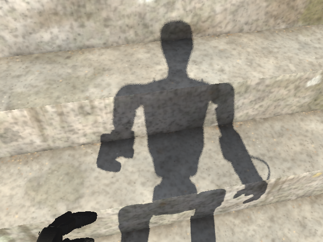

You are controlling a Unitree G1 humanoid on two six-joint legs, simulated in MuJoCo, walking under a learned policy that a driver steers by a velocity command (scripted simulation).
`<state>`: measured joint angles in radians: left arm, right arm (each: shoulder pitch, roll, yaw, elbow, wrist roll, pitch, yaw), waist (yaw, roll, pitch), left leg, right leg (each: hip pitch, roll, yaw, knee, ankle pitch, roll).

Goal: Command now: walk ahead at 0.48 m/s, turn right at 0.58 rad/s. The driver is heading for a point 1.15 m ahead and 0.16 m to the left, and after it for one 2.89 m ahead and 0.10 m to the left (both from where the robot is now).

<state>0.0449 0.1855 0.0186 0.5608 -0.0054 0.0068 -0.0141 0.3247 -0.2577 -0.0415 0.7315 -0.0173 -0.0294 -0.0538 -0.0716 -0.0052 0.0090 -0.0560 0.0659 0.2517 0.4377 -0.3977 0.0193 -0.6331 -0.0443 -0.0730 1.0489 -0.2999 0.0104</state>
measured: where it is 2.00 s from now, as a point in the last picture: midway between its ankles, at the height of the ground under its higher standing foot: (133, 217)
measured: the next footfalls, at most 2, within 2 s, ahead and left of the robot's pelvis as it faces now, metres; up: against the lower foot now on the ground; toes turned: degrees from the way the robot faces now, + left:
right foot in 0.06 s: +0.09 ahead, -0.11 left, +0.00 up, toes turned -6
left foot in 0.54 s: +0.27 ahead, +0.10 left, +0.21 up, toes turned +8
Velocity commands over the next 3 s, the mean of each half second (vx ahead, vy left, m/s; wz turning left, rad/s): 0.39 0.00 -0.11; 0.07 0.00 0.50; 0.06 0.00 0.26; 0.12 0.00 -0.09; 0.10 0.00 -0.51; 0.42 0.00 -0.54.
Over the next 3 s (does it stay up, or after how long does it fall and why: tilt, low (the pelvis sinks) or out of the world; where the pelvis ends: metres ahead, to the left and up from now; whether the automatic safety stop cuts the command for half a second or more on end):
stays up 0.68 0.22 0.56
